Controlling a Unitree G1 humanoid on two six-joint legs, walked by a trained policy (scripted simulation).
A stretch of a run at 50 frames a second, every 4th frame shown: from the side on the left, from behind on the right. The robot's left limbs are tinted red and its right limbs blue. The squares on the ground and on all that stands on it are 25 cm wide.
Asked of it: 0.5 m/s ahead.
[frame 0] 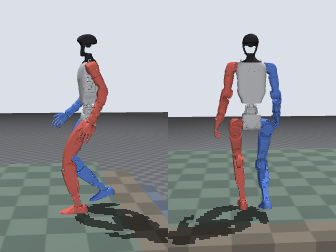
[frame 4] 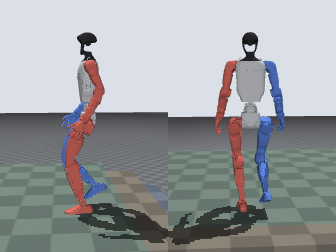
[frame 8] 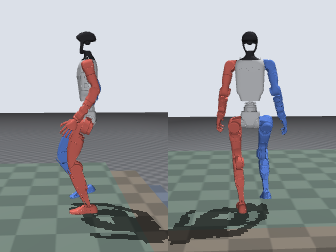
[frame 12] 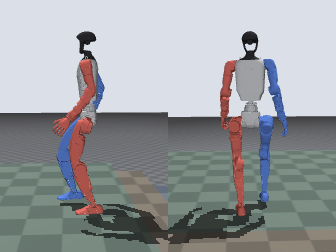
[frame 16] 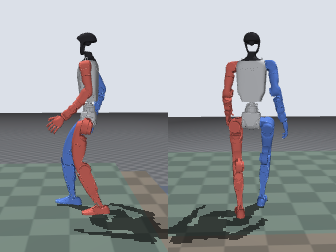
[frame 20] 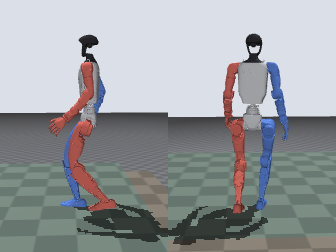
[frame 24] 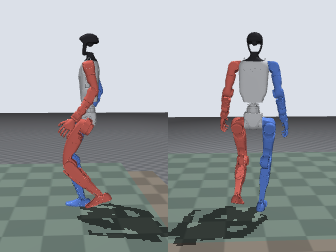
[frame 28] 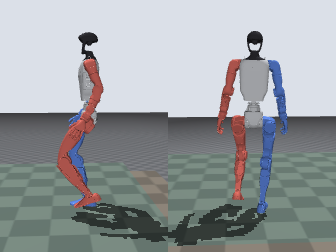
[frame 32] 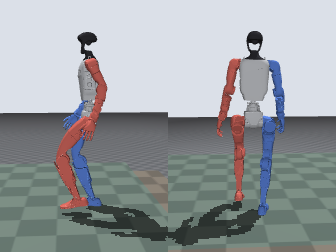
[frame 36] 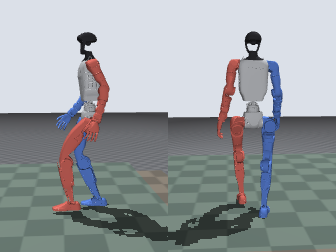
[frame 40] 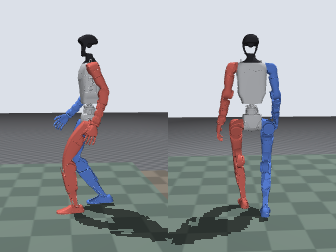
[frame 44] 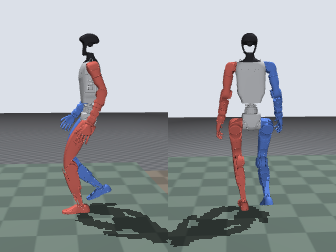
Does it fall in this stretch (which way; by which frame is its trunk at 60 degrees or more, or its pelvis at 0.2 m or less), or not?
no
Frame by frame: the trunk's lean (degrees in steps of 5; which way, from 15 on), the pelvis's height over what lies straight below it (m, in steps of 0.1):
0: 0, 0.7
4: 0, 0.8
8: 0, 0.8
12: 0, 0.8
16: 0, 0.8
20: 0, 0.7
24: 0, 0.8
28: 0, 0.8
32: 0, 0.8
36: 0, 0.8
40: 0, 0.7
44: 0, 0.8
